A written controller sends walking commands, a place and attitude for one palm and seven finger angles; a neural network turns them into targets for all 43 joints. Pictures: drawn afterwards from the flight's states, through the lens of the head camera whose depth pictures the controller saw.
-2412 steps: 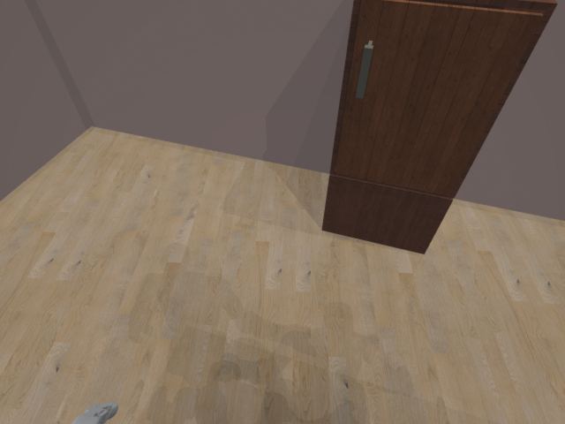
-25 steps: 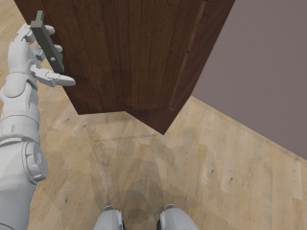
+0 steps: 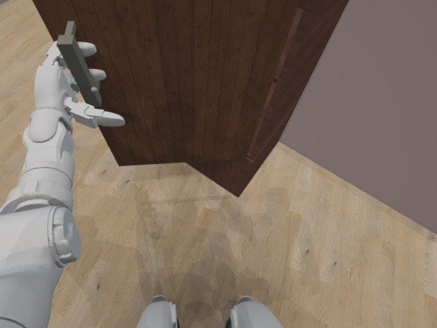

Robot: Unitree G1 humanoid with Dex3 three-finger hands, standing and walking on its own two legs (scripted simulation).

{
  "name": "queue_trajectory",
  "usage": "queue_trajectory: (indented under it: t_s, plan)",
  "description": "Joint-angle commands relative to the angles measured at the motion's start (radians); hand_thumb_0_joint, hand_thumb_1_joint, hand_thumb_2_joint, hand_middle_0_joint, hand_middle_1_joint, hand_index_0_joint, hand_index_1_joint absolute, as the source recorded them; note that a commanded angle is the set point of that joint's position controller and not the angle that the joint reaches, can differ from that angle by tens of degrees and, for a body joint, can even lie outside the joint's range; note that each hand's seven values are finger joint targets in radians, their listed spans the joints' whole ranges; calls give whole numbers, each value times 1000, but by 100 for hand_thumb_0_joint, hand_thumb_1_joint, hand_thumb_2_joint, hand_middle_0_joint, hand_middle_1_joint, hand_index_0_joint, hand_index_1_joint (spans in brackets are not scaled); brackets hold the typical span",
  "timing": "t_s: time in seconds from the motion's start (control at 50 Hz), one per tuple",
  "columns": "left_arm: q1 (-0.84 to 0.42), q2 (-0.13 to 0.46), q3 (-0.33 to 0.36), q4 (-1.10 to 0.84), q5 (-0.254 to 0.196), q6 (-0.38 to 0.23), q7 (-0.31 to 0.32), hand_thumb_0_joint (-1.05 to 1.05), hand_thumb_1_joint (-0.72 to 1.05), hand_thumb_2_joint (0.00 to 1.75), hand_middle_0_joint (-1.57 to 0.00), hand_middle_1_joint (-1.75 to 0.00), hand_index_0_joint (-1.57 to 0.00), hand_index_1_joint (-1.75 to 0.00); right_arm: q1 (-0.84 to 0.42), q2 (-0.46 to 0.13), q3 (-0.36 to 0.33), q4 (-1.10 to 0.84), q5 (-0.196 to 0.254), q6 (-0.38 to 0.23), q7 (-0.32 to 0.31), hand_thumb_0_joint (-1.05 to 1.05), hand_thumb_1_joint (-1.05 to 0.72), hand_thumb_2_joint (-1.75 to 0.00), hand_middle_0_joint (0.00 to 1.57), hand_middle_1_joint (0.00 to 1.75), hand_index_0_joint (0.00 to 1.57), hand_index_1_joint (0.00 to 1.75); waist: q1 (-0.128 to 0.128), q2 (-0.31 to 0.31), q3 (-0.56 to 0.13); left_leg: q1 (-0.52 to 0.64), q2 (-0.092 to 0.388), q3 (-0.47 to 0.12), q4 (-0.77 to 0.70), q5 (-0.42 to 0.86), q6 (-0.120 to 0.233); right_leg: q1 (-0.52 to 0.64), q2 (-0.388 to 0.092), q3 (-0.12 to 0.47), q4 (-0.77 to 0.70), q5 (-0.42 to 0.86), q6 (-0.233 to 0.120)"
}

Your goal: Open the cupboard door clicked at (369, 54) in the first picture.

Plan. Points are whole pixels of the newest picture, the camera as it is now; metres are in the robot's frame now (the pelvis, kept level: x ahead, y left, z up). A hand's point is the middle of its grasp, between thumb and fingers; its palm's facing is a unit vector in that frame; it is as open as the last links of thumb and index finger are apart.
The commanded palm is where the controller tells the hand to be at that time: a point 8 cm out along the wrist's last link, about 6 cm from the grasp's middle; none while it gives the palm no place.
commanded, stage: slide the fingers in behind the handle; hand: left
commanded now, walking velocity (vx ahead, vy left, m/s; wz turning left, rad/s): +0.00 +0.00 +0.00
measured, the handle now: (83, 67) +0.57 +0.20 +0.10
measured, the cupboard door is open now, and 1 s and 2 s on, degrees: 41 42 78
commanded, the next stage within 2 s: close the thumb around the handle in 0.32 s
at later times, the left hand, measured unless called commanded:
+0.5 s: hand (95, 90) +0.52 +0.18 +0.10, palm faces +0.03 -1.00 -0.02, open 14.0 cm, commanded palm +0.49 +0.21 +0.09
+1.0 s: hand (95, 92) +0.51 +0.18 +0.10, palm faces +0.06 -1.00 -0.03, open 6.4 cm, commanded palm +0.49 +0.21 +0.09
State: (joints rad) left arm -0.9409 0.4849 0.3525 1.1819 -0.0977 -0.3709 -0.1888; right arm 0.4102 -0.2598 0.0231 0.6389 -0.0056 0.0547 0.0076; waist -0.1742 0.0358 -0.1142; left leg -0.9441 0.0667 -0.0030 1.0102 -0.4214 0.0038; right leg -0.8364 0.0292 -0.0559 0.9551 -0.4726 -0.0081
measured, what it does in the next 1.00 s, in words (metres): stands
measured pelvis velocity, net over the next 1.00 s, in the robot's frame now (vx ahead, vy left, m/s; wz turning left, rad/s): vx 0.00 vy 0.00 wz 0.02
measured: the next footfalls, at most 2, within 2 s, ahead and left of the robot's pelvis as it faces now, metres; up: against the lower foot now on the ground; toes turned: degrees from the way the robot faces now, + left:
none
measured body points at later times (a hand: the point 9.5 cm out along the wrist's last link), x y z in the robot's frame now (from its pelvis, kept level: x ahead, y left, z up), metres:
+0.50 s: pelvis +0.00 +0.01 +0.00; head +0.12 +0.02 +0.43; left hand +0.51 +0.23 +0.10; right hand -0.01 -0.25 -0.11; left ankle +0.03 +0.12 -0.67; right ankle -0.01 -0.12 -0.67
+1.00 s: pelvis +0.00 +0.00 +0.00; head +0.11 +0.02 +0.43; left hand +0.50 +0.23 +0.10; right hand -0.01 -0.26 -0.12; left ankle +0.03 +0.12 -0.67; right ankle -0.01 -0.12 -0.67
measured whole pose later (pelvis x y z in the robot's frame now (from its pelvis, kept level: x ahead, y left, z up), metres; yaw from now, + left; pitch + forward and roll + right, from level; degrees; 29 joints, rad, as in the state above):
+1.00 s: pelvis +0.00 +0.00 +0.00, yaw +1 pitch +20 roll -3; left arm -0.97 0.46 0.30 1.21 -0.10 -0.40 -0.13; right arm 0.41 -0.26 0.02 0.68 -0.02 0.04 0.02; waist -0.16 0.04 -0.11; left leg -0.96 0.05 -0.02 1.02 -0.42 0.00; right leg -0.85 0.02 -0.07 0.97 -0.48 -0.01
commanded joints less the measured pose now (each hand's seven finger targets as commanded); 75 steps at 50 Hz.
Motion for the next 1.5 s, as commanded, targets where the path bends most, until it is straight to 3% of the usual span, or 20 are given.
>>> queue_trajectory:
  t_s: [0.0, 0.04, 0.1, 0.18, 0.32, 0.4, 0.46, 0.62, 0.66, 0.74, 0.9, 0.94, 1.0, 1.06, 1.08, 1.2, 1.24, 1.3, 1.36, 1.48]
  plan:
    - [-475, 177, -7, -198, 0, -65, -4, 0, -50, 30, -30, -120, -30, -120, 166, -181, -69, -36, -2, -8, -12, 0, -90, -90, 20, 30, 20, 30, -37, 85, -425, 444, -40, -45, -70, 359, 31, 56, 38, 22, -122, 375, -3]
    - [-504, 151, -22, -212, -3, -72, -4, 0, -50, 30, -30, -120, -30, -120, 171, -176, -68, -32, -7, -13, -10, 0, -90, -90, 20, 30, 20, 30, -40, 110, -428, 464, -42, -49, -68, 375, 31, 44, 38, 17, -118, 376, -6]
    - [-479, 198, 8, -169, 4, -61, -3, 0, -50, 30, -30, -120, -30, -120, 171, -184, -65, -33, -4, -8, -13, 0, -90, -90, 20, 30, 20, 30, -35, 75, -415, 429, -39, -51, -71, 353, 29, 50, 36, 18, -116, 360, -4]
    - [-515, 134, -35, -230, 2, -80, 4, 0, -50, 30, -30, -120, -30, -120, 167, -176, -70, -33, -9, -14, -8, 0, -90, -90, 20, 30, 20, 30, -31, 151, -483, 521, -36, -64, -64, 410, 20, 12, 36, 10, -105, 363, -10]
    - [-521, 142, -26, -209, 8, -78, 22, 0, -50, 30, -30, -120, -30, -120, 172, -183, -72, -24, -10, -13, -4, 0, -90, -90, 20, 30, 20, 30, -43, 88, -449, 486, -35, -68, -72, 369, 24, 17, 39, 6, -113, 338, -7]
    - [-515, 129, -36, -229, 12, -86, 23, 0, -50, 30, -30, -120, -30, -120, 172, -178, -72, -25, -13, -12, -4, 0, -90, -90, 20, 30, 20, 30, -30, 137, -474, 520, -34, -71, -75, 406, 17, 15, 38, 2, -106, 350, -12]
    - [-484, 110, -44, -247, 6, -97, 22, 0, -33, 37, -31, -122, -31, -122, 170, -175, -74, -28, -12, -12, 0, 0, -90, -90, 20, 30, 20, 30, -23, 150, -491, 553, -33, -70, -72, 445, 15, 15, 41, 1, -106, 372, -13]
    - [-537, 73, -84, -221, 16, -100, 39, 0, 12, 56, -34, -127, -34, -127, 168, -177, -75, -14, -14, -13, 1, 0, -90, -90, 20, 30, 20, 30, -53, 111, -421, 514, -33, -80, -83, 362, 17, -18, 39, -1, -115, 312, -12]
    - [-552, 78, -79, -242, 19, -111, 44, 0, 23, 61, -35, -128, -35, -128, 168, -178, -78, -10, -15, -18, 1, 0, -90, -90, 20, 30, 20, 30, -46, 145, -457, 553, -31, -86, -80, 377, 13, -35, 39, -3, -110, 303, -14]
    - [-572, 82, -79, -221, 17, -109, 47, 0, 45, 71, -37, -130, -37, -130, 171, -181, -75, -2, -18, -23, -3, 0, -90, -90, 20, 30, 20, 30, -60, 112, -442, 519, -34, -84, -75, 341, 21, -29, 38, 1, -112, 291, -13]
    - [-560, 85, -85, -225, 12, -105, 31, 0, 90, 90, -40, -135, -40, -135, 164, -180, -74, -4, -13, -23, -3, 0, -90, -90, 20, 30, 20, 30, -53, 115, -472, 514, -38, -76, -68, 364, 21, -1, 37, 8, -114, 330, -11]
    - [-590, 66, -101, -217, 9, -102, 30, 0, 90, 90, -40, -135, -40, -135, 166, -177, -72, 1, -14, -27, -4, 0, -90, -90, 20, 30, 20, 30, -68, 119, -433, 499, -40, -74, -69, 337, 25, -14, 36, 8, -120, 312, -11]
    - [-564, 140, -48, -215, 12, -98, 27, 0, 90, 90, -40, -135, -40, -135, 170, -185, -73, 0, -12, -25, -7, 0, -90, -90, 20, 30, 20, 30, -50, 116, -470, 489, -41, -70, -68, 359, 25, 23, 36, 15, -116, 343, -10]
    - [-553, 87, -80, -225, 5, -101, 16, 0, 90, 90, -40, -135, -40, -135, 164, -175, -72, -2, -11, -27, -4, 0, -90, -90, 20, 30, 20, 30, -48, 145, -475, 513, -42, -66, -62, 380, 22, 11, 36, 11, -114, 356, -11]
    - [-554, 120, -61, -213, 6, -99, 17, 0, 90, 90, -40, -135, -40, -135, 166, -180, -71, 3, -11, -24, -6, 0, -90, -90, 20, 30, 20, 30, -50, 134, -459, 503, -39, -70, -64, 371, 22, 8, 36, 11, -114, 347, -12]
    - [-556, 123, -60, -239, 1, -100, 13, 0, 90, 90, -40, -135, -40, -135, 163, -180, -73, -4, -10, -25, -6, 0, -90, -90, 20, 30, 20, 30, -50, 119, -473, 492, -41, -65, -65, 366, 25, 31, 36, 16, -115, 359, -8]
    - [-430, 299, 88, -194, 6, -95, 9, 0, 90, 90, -40, -135, -40, -135, 172, -198, -68, -18, -9, -16, -14, 0, -90, -90, 20, 30, 20, 30, 3, 83, -485, 436, -47, -51, -71, 375, 32, 117, 38, 27, -113, 394, -10]
    - [-360, 197, 18, -242, -12, -89, -24, 0, 90, 90, -40, -135, -40, -135, 140, -174, -65, -52, 1, -10, -13, 0, -90, -90, 20, 30, 20, 30, 14, 95, -480, 438, -53, -29, -83, 389, 32, 156, 35, 27, -120, 439, -5]
    - [-267, 206, 44, -301, -35, -92, -37, 0, 90, 90, -40, -135, -40, -135, 132, -173, -69, -75, 5, -2, -11, 0, -90, -90, 20, 30, 20, 30, 43, 88, -512, 457, -54, -20, -92, 434, 30, 207, 37, 24, -116, 494, -6]
    - [12, 102, 2, -433, -78, -66, -43, 0, 90, 90, -40, -135, -40, -135, 80, -158, -76, -135, 22, 8, -5, 0, -90, -90, 20, 30, 20, 30, 88, 28, -443, 437, -58, 9, -135, 430, 33, 287, 36, 20, -140, 540, -5]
